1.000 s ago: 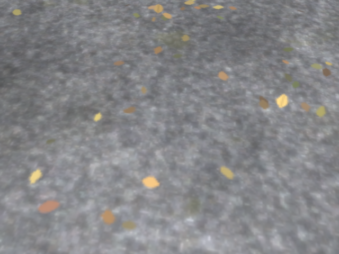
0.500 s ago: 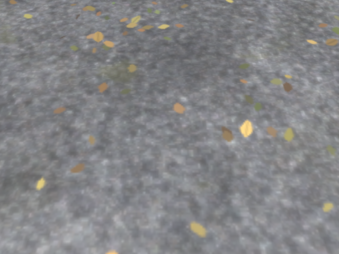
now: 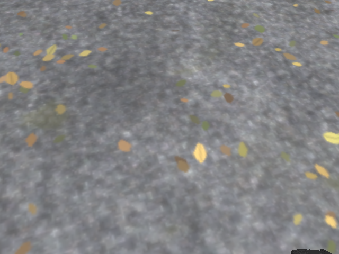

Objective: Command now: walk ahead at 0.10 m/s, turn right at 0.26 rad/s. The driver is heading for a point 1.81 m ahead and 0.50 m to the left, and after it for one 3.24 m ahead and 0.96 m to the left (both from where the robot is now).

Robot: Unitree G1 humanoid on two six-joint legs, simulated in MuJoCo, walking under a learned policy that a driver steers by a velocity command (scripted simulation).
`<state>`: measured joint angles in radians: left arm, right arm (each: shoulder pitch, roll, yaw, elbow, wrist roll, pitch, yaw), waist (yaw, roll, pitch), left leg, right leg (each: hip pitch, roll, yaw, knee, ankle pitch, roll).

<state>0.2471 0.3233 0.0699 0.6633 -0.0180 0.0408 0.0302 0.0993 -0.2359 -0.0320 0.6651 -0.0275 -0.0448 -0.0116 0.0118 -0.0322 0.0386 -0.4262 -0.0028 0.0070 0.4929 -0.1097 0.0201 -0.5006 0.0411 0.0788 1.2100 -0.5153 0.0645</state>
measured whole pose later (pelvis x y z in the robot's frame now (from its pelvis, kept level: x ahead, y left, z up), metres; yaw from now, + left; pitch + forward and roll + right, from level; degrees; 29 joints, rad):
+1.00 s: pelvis +0.04 +0.02 +0.00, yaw +28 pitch +2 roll -1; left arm 0.16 0.28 0.08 0.70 -0.01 -0.03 0.01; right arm 0.19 -0.30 -0.07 0.62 0.02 0.05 -0.02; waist -0.01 0.02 0.00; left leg -0.35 -0.14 -0.23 0.57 -0.26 0.05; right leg -0.28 0.04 0.08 0.50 -0.28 0.01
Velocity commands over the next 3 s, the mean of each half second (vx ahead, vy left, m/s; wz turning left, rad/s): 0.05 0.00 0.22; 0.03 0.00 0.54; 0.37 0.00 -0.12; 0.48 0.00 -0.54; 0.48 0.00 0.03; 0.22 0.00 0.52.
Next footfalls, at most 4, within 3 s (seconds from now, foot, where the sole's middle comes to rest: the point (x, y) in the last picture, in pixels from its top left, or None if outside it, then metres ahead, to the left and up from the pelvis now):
0.18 right None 0.08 -0.14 -0.77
0.48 left None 0.06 0.12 -0.77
1.00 right None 0.14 -0.07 -0.77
1.36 left None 0.14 0.23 -0.77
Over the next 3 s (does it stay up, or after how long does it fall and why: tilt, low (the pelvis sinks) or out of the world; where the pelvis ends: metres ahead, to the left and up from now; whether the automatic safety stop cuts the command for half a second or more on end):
stays up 0.90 0.20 0.01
